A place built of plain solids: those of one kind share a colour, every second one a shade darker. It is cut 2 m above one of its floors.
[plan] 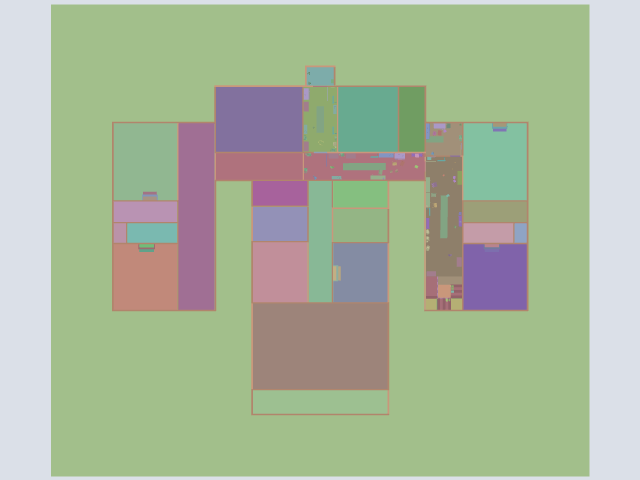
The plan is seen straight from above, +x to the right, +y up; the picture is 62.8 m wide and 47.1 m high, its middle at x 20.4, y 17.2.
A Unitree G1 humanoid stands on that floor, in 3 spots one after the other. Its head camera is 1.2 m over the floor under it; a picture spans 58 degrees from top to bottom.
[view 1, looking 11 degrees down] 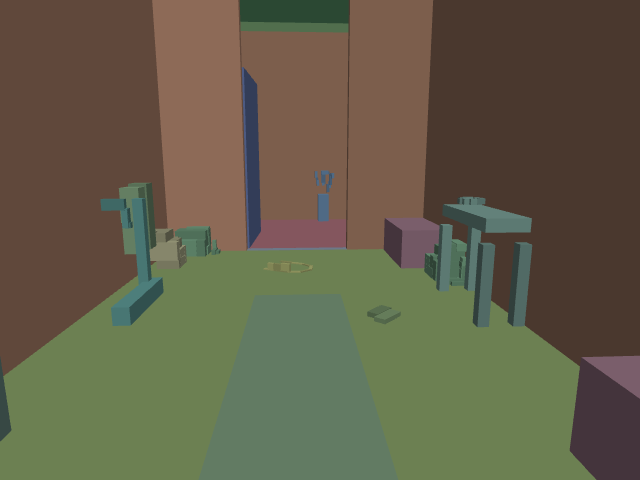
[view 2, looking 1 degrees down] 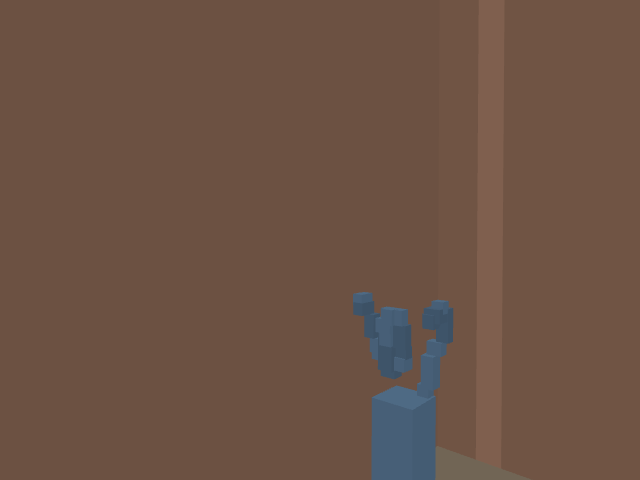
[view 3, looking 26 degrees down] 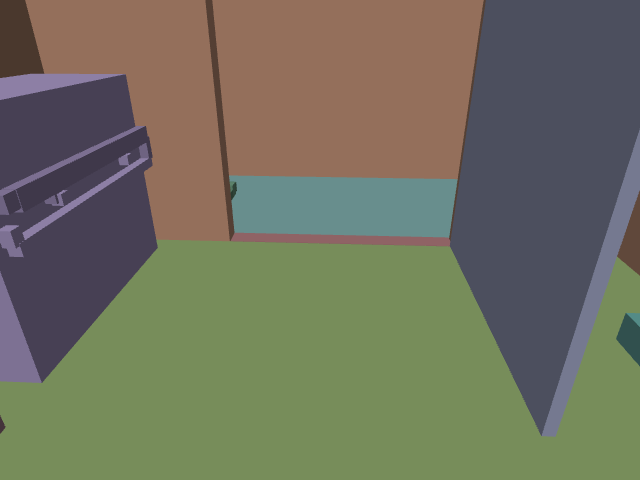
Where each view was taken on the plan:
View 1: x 20.42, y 31.35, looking -93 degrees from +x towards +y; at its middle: floor_cross_corridor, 6.28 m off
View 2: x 33.02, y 26.62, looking -138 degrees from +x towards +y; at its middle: wall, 1.68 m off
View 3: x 20.42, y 29.79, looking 93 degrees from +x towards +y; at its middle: floor_gap_front_door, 2.77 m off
